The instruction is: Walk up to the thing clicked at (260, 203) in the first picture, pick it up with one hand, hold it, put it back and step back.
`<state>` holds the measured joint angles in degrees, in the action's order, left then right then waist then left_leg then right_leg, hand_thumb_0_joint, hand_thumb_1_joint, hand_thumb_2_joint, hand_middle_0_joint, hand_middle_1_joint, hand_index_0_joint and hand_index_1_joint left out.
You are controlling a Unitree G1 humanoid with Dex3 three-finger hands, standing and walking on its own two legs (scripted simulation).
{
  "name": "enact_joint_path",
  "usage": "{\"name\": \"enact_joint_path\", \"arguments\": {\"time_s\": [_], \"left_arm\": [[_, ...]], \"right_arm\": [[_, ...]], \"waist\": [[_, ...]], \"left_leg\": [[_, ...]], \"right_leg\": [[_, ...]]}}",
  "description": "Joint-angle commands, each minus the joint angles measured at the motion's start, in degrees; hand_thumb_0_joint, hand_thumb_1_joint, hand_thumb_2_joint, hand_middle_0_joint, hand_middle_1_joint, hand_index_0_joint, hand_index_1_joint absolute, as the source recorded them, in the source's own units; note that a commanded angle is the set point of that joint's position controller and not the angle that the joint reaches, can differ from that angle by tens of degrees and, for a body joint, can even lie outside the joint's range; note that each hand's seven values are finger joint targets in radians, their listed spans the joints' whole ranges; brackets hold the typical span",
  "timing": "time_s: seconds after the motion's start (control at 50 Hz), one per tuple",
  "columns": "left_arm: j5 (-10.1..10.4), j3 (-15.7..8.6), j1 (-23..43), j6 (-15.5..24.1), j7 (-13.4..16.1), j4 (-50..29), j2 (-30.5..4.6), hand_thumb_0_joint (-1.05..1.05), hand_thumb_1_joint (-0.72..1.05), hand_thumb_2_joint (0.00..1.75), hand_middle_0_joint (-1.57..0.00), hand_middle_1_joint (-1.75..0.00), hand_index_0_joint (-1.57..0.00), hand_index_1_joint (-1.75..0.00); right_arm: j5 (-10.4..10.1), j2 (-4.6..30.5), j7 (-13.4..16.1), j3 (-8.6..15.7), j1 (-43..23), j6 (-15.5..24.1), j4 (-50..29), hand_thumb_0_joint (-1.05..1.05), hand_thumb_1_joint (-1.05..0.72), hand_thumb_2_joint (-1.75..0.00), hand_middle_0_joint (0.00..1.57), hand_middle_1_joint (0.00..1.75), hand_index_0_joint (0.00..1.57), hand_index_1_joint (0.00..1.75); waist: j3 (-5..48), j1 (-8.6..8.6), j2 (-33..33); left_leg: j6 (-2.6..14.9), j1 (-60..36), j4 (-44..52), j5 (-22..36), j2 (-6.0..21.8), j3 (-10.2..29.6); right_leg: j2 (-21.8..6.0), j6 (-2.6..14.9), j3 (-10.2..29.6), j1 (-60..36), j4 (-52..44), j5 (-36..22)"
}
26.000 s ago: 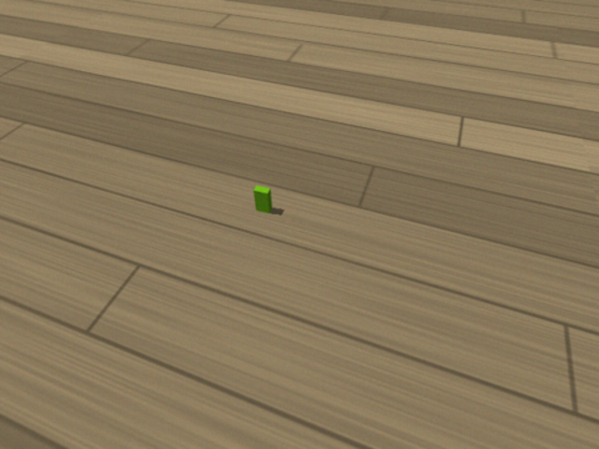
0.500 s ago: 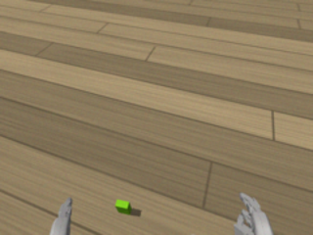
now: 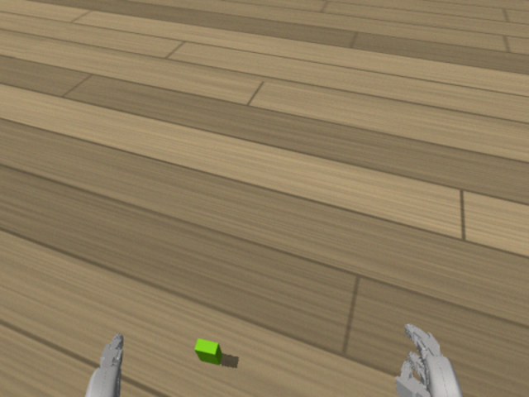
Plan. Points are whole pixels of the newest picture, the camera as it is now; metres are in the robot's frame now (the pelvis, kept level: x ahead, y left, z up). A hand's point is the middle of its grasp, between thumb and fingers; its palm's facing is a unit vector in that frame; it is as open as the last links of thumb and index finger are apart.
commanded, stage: home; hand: left
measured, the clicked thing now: (209, 352) +0.38 +0.19 -0.66
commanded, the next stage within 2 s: stand in 0.46 s
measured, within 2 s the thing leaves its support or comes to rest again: neither
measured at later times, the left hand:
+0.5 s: hand out of the picture +0.16 +0.18 -0.06, palm faces +0.11 -0.95 -0.28, open 17.5 cm
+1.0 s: hand out of the picture +0.15 +0.21 -0.09, palm faces -0.02 -0.94 -0.33, open 9.5 cm
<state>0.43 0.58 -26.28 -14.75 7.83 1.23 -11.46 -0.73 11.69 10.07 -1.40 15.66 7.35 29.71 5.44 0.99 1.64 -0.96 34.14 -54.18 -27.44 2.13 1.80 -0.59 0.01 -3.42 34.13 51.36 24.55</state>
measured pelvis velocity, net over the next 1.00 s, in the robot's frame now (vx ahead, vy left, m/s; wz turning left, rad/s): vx -0.01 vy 0.01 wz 0.00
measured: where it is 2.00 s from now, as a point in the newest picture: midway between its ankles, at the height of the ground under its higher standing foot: outside the picture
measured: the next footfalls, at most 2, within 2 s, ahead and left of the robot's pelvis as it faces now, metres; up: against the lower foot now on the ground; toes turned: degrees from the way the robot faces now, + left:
none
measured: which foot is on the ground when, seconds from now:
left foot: down 0.00-1.00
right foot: down 0.00-1.00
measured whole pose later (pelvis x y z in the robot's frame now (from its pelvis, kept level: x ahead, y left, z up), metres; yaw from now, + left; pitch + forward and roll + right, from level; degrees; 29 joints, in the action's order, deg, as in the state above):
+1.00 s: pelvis -0.01 +0.01 +0.01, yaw +0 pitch +3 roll +0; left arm -3.8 0.6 -15.5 -4.5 2.5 23.7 -15.8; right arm 4.5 14.3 3.5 -0.9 10.5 2.7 41.2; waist 0.1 -1.0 -1.0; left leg 0.1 27.7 -49.9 -25.4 0.4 0.3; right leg -2.2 -0.3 -2.0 28.8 49.3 23.6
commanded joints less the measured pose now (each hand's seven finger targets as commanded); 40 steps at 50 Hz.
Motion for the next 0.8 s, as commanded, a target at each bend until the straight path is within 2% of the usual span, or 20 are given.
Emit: {"name": "enact_joint_path", "arguments": {"time_s": [0.0,0.04,0.08,0.1,0.12,0.14,0.2,0.28,0.3,0.34,0.44,0.46,0.48,0.54,0.58,0.6,0.72,0.74,0.76,0.78], "left_arm": [[-0.4,-3.1,1.7,3.0,0.7,-10.4,-5.5,0.00,-0.56,0.05,-0.05,-0.05,-0.05,-0.05],[-0.4,-3.7,1.3,3.1,0.7,-9.8,-5.9,0.00,-0.58,0.04,-0.05,-0.05,-0.05,-0.05],[-0.4,-2.8,1.7,3.1,0.7,-10.5,-5.5,0.00,-0.59,0.03,-0.05,-0.05,-0.04,-0.05],[-0.4,-3.0,1.2,2.9,0.7,-10.3,-5.4,0.00,-0.58,0.04,-0.05,-0.05,-0.05,-0.05],[-0.4,-2.5,2.3,3.0,0.7,-11.0,-5.2,0.00,-0.58,0.04,-0.05,-0.05,-0.05,-0.05],[-0.4,-3.3,1.6,3.1,0.8,-10.3,-5.6,0.00,-0.58,0.04,-0.05,-0.05,-0.05,-0.05],[-0.5,-3.4,0.7,3.0,0.7,-9.8,-5.8,0.00,-0.57,0.04,-0.05,-0.05,-0.05,-0.05],[-0.4,-3.4,1.4,3.2,0.7,-9.8,-5.9,0.00,-0.55,0.05,-0.05,-0.05,-0.05,-0.05],[-0.4,-3.0,1.7,3.3,0.6,-10.5,-5.6,0.00,-0.55,0.06,-0.05,-0.06,-0.05,-0.05],[-0.4,-3.3,1.0,3.4,0.6,-10.8,-5.7,0.00,-0.57,0.05,-0.05,-0.05,-0.05,-0.05],[-0.5,-3.1,1.4,3.4,0.7,-10.4,-5.6,0.00,-0.56,0.05,-0.05,-0.05,-0.05,-0.05],[-0.4,-3.3,1.3,3.6,0.7,-11.5,-5.7,0.00,-0.57,0.04,-0.05,-0.05,-0.05,-0.05],[-0.4,-3.7,1.3,3.7,0.7,-11.5,-6.0,0.00,-0.54,0.06,-0.05,-0.06,-0.05,-0.06],[-0.4,-3.0,1.2,3.7,0.7,-11.2,-5.5,0.00,-0.57,0.05,-0.05,-0.05,-0.05,-0.05],[-0.5,-2.6,1.2,3.7,0.6,-10.8,-5.1,0.00,-0.41,0.21,-0.20,-0.21,-0.20,-0.21],[-0.4,-3.0,1.4,3.7,0.7,-11.1,-5.5,0.00,-0.33,0.29,-0.20,-0.29,-0.20,-0.29],[-0.5,-3.3,1.2,3.5,0.7,-9.5,-5.6,0.00,0.15,0.77,-0.20,-0.30,-0.20,-0.30],[-0.5,-2.6,1.8,3.8,0.6,-11.3,-5.3,0.00,0.23,0.85,-0.20,-0.30,-0.20,-0.30],[-0.6,-3.2,0.7,3.5,0.6,-10.0,-5.5,0.00,0.31,0.90,-0.20,-0.30,-0.20,-0.30],[-0.4,-3.0,1.7,3.8,0.7,-12.3,-5.8,0.00,0.39,0.90,-0.20,-0.30,-0.20,-0.30]], "right_arm": [[0.2,6.9,0.8,2.8,-3.4,3.5,-8.8,0.00,-0.90,-0.90,0.20,0.30,0.20,0.30],[0.1,7.1,0.9,2.9,-3.5,3.4,-9.0,0.00,-0.90,-0.90,0.20,0.30,0.20,0.30],[0.2,6.9,0.8,2.8,-3.6,3.5,-9.0,0.00,-0.90,-0.90,0.20,0.30,0.20,0.30],[0.2,7.0,0.9,2.9,-3.2,3.6,-8.8,0.00,-0.90,-0.90,0.20,0.30,0.20,0.30],[0.1,6.8,0.7,2.6,-3.9,3.6,-9.0,0.00,-0.90,-0.90,0.20,0.30,0.20,0.30],[0.2,6.8,0.8,2.8,-3.4,3.6,-8.8,0.00,-0.90,-0.90,0.20,0.30,0.20,0.30],[0.3,6.8,0.8,2.8,-3.2,3.6,-8.8,0.00,-0.90,-0.90,0.20,0.30,0.20,0.30],[0.2,6.8,0.8,2.8,-3.9,3.6,-9.0,0.00,-0.90,-0.90,0.20,0.30,0.20,0.30],[0.2,6.5,0.7,2.6,-3.8,3.6,-9.0,0.00,-0.90,-0.90,0.20,0.30,0.20,0.30],[0.3,6.7,0.8,2.7,-3.6,3.6,-8.9,0.00,-0.90,-0.90,0.20,0.30,0.20,0.30],[0.3,6.8,0.8,2.7,-3.5,3.7,-8.8,0.00,-0.90,-0.90,0.20,0.30,0.20,0.30],[0.4,6.4,0.9,2.5,-3.7,3.7,-8.8,0.00,-0.90,-0.90,0.20,0.30,0.20,0.30],[0.3,6.5,0.8,2.6,-3.6,3.6,-9.0,0.00,-0.90,-0.90,0.20,0.30,0.20,0.30],[0.3,6.6,0.8,2.5,-3.6,3.7,-8.8,0.00,-0.90,-0.90,0.20,0.30,0.20,0.30],[0.3,6.7,0.8,2.7,-3.5,3.7,-8.6,0.00,-0.90,-0.90,0.20,0.30,0.20,0.30],[0.3,6.8,0.8,2.7,-3.4,3.6,-8.7,0.00,-0.90,-0.90,0.20,0.30,0.20,0.30],[0.4,7.0,1.0,3.0,-3.3,3.7,-8.7,0.00,-0.90,-0.90,0.20,0.30,0.20,0.30],[0.4,6.6,0.8,2.6,-3.7,3.7,-8.9,0.00,-0.90,-0.90,0.20,0.30,0.20,0.30],[0.4,7.0,0.9,3.0,-3.1,3.8,-8.5,0.00,-0.90,-0.90,0.20,0.30,0.20,0.30],[0.3,6.5,0.7,2.5,-3.7,3.6,-9.0,0.00,-0.90,-0.90,0.20,0.30,0.20,0.30]], "waist": [[5.4,0.18,0.4],[5.5,0.11,-0.4],[5.3,0.23,0.5],[6.8,0.36,0.1],[5.1,0.17,0.3],[5.5,0.08,0.4],[6.9,0.46,-1.5],[4.9,-0.11,-1.0],[5.0,0.17,-0.5],[6.5,-0.05,-0.3],[5.5,0.44,-0.7],[5.8,0.06,-0.4],[7.0,0.18,-0.5],[5.4,-0.01,0.3],[6.0,0.24,1.0],[5.9,0.20,0.7],[5.7,0.26,-0.9],[5.3,0.14,0.2],[6.3,0.22,0.1],[6.5,-0.36,0.8]], "left_leg": [[1.15,-2.5,9.2,10.4,-1.9,-1.3],[1.19,-2.5,9.1,11.0,-1.9,-1.4],[1.09,-2.5,9.1,11.2,-1.9,-1.4],[1.05,-3.3,9.0,12.5,-1.7,-1.2],[1.01,-2.6,9.4,11.3,-1.8,-1.1],[1.07,-2.6,9.0,11.3,-1.9,-1.4],[1.34,-2.9,8.4,12.5,-1.9,-1.4],[1.32,-1.5,8.8,9.8,-2.1,-1.7],[1.37,-1.9,8.7,9.4,-2.2,-1.9],[1.33,-2.3,8.7,10.7,-2.1,-1.7],[1.35,-2.3,8.8,10.3,-2.0,-1.6],[1.36,-2.2,8.4,11.1,-2.1,-1.7],[1.36,-2.6,8.3,11.8,-2.0,-1.7],[1.21,-2.2,8.8,10.9,-2.0,-1.6],[1.02,-3.0,9.1,11.6,-1.8,-1.4],[1.07,-2.7,9.1,11.8,-1.8,-1.1],[1.29,-2.1,9.1,10.5,-1.8,-1.2],[1.17,-2.5,9.1,11.2,-1.9,-1.4],[1.12,-3.0,9.0,12.4,-1.7,-1.2],[1.02,-2.8,9.1,12.9,-1.8,-1.1]], "right_leg": [[1.2,0.29,-0.4,-5.1,-8.2,-8.6],[1.2,0.29,-0.3,-5.2,-8.4,-9.1],[1.2,0.32,-0.3,-4.9,-8.3,-9.3],[1.4,0.40,-0.5,-5.5,-7.8,-10.3],[1.3,0.43,-0.5,-4.9,-8.0,-9.2],[1.2,0.36,-0.2,-5.1,-8.2,-9.3],[1.2,0.16,-0.2,-5.8,-8.1,-10.6],[1.0,0.16,-0.1,-5.1,-8.9,-8.2],[0.9,0.11,0.2,-4.9,-9.3,-7.9],[0.9,0.18,0.1,-5.7,-8.7,-9.1],[0.9,0.23,0.0,-5.2,-8.7,-8.8],[0.9,0.14,0.0,-5.4,-8.8,-9.5],[0.9,0.24,0.1,-6.1,-8.6,-10.2],[1.0,0.34,-0.1,-5.4,-8.4,-9.1],[1.1,0.49,-0.3,-5.1,-7.9,-9.5],[1.2,0.45,-0.5,-5.1,-7.8,-9.7],[1.2,0.28,-0.5,-5.1,-8.3,-8.6],[1.1,0.37,-0.5,-5.1,-8.2,-9.3],[1.3,0.41,-0.5,-5.3,-7.7,-10.1],[1.2,0.51,-0.6,-5.7,-7.7,-10.5]]}}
